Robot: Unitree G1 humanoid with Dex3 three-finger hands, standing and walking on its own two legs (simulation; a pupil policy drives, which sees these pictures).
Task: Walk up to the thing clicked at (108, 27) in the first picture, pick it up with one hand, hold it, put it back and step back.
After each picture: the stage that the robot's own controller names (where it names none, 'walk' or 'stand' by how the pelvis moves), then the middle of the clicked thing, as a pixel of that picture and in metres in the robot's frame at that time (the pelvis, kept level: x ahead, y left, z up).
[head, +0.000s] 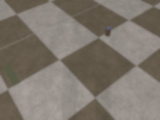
stand; (108, 31) +1.58 -0.24 -0.72
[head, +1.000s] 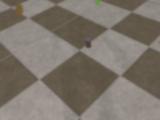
walk; (88, 42) +1.45 +0.11 -0.70
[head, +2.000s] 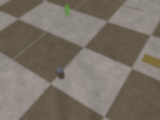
walk; (60, 73) +0.90 +0.34 -0.71
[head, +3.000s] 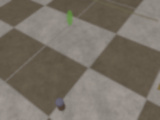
walk; (60, 104) +0.53 +0.28 -0.70
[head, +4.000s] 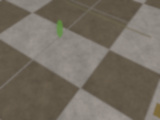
walk; out of the picture +0.32 +0.24 -0.70
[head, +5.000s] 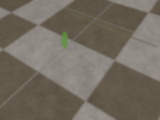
stand; out of the picture +0.27 +0.23 -0.72
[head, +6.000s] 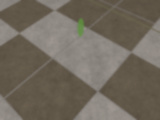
stand; out of the picture +0.29 +0.18 -0.71
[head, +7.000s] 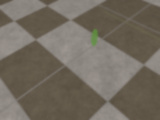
stand; out of the picture +0.30 +0.15 -0.72
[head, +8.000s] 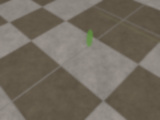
stand; out of the picture +0.31 +0.17 -0.72
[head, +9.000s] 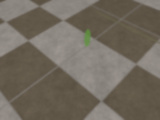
stand; out of the picture +0.30 +0.17 -0.72
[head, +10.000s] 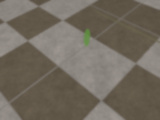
stand; out of the picture +0.30 +0.17 -0.72
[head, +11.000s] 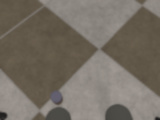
go down; (57, 98) +0.35 +0.15 -0.50
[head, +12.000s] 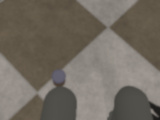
go down; (58, 78) +0.40 +0.13 -0.34
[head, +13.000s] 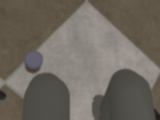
close in; (33, 62) +0.41 +0.15 -0.25
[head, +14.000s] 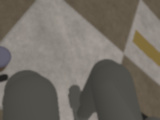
close; out of the picture +0.41 +0.17 -0.23
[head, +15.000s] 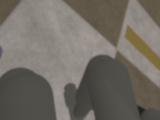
close; out of the picture +0.40 +0.16 -0.22
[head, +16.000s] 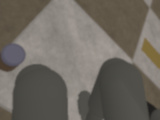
lift; (10, 58) +0.39 +0.15 -0.19
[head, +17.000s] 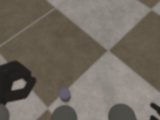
lift; (65, 95) +0.39 +0.12 -0.49
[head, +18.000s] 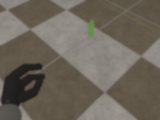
close; out of the picture +0.34 +0.14 -0.67
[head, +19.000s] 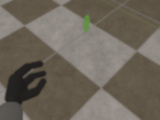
stand; out of the picture +0.34 +0.15 -0.67
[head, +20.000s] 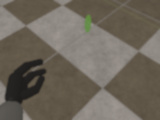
stand; out of the picture +0.34 +0.15 -0.66
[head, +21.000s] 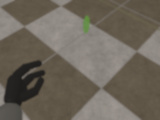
stand; out of the picture +0.34 +0.15 -0.66
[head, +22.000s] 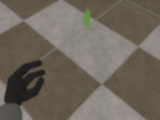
stand; out of the picture +0.33 +0.15 -0.65
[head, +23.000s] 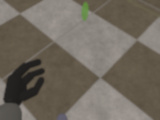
stand; out of the picture +0.35 +0.15 -0.64
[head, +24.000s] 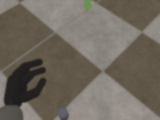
stand; (63, 114) +0.35 +0.14 -0.60
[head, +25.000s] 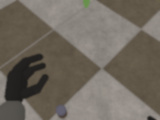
stand; (61, 111) +0.35 +0.15 -0.59
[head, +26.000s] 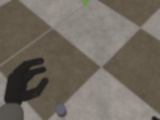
stand; (61, 110) +0.36 +0.14 -0.58
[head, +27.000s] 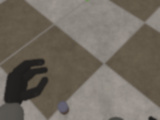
close; (63, 108) +0.35 +0.14 -0.56
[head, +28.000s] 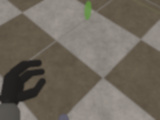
stand; out of the picture +0.34 +0.14 -0.62
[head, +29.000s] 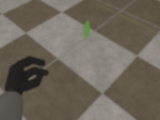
hold; out of the picture +0.33 +0.15 -0.68
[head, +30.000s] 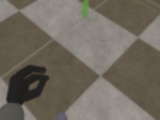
stand; (62, 119) +0.35 +0.15 -0.62
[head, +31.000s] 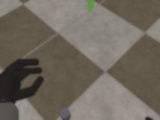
stand; (65, 114) +0.36 +0.14 -0.58
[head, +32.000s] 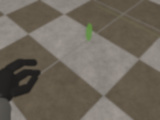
hold; out of the picture +0.33 +0.14 -0.67
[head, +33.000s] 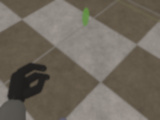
stand; out of the picture +0.34 +0.15 -0.65
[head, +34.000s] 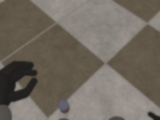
hold; (64, 106) +0.36 +0.14 -0.56
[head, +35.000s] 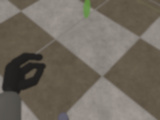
hold; (63, 119) +0.34 +0.15 -0.62
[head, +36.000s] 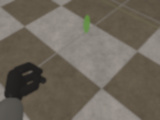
hold; out of the picture +0.33 +0.15 -0.66
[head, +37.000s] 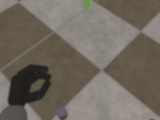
hold; (62, 113) +0.35 +0.15 -0.60
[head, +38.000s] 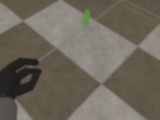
hold; out of the picture +0.34 +0.15 -0.65
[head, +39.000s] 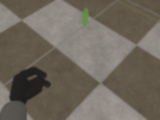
stand; out of the picture +0.33 +0.15 -0.66
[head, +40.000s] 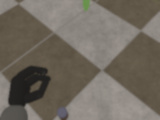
stand; (63, 113) +0.35 +0.15 -0.60
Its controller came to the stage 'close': yes
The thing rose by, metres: 0.00
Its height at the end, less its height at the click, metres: +0.00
